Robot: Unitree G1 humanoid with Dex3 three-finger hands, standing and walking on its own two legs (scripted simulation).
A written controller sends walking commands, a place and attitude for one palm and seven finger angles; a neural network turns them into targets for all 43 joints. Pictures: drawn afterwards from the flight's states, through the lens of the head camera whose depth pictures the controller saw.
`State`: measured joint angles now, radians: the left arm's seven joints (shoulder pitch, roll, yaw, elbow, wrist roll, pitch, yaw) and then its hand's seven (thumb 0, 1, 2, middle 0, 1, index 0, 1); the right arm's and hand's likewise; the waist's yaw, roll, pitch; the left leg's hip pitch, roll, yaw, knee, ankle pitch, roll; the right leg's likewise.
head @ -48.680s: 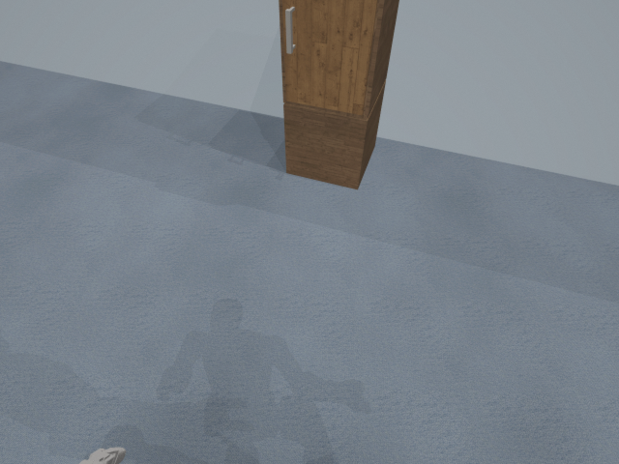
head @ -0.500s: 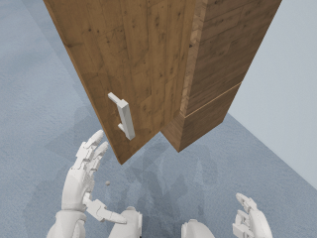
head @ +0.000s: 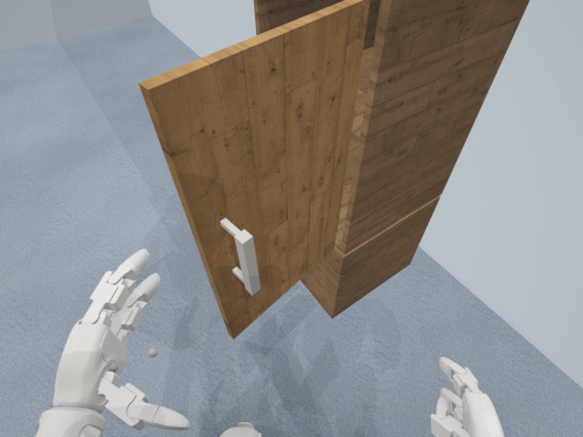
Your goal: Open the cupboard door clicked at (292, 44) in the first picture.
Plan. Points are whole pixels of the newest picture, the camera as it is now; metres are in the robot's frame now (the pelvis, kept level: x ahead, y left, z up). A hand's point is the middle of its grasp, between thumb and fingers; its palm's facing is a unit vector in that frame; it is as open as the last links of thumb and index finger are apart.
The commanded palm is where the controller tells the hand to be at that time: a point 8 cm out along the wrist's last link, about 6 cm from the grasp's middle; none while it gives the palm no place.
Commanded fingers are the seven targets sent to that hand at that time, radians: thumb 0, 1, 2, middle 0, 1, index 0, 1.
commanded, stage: draw the hand back to the body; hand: left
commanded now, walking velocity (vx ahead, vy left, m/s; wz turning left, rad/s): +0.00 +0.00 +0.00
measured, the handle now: (240, 258) +0.38 +0.11 +0.01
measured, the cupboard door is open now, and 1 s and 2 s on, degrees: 100 100 100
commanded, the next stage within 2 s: step back with the hand held close in 1.06 s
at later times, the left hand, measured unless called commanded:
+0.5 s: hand (46, 295) +0.22 +0.25 +0.17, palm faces +0.33 -0.86 -0.39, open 11.3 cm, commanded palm +0.18 +0.30 +0.20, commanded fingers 0.00 0.62 0.78 -0.19 -0.30 -0.19 -0.30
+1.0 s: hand (4, 281) +0.22 +0.27 +0.21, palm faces +0.42 -0.82 -0.39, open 7.5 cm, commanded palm +0.17 +0.31 +0.23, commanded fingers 0.00 0.90 0.90 -0.20 -0.30 -0.20 -0.30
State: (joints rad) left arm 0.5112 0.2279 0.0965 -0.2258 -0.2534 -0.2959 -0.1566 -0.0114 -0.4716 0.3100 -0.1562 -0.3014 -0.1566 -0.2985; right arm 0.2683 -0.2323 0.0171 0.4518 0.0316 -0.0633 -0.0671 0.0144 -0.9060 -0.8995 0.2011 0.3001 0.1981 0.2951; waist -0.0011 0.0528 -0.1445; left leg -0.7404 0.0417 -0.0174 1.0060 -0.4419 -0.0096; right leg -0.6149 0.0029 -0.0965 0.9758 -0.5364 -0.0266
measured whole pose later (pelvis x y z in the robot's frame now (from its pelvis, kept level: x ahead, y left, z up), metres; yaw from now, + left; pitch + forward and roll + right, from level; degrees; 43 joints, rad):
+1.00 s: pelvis +0.02 +0.01 +0.07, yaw -2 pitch -4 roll +0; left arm 0.46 0.33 0.32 -0.37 -0.06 -0.06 0.11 0.01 0.87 0.89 -0.21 -0.30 -0.21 -0.30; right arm 0.20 -0.23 0.02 0.63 0.00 -0.08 -0.08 0.01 -0.91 -0.90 0.20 0.30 0.20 0.30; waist 0.06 0.05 0.01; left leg -0.14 0.02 0.05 0.43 -0.22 0.01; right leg -0.03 0.00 -0.04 0.38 -0.28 0.00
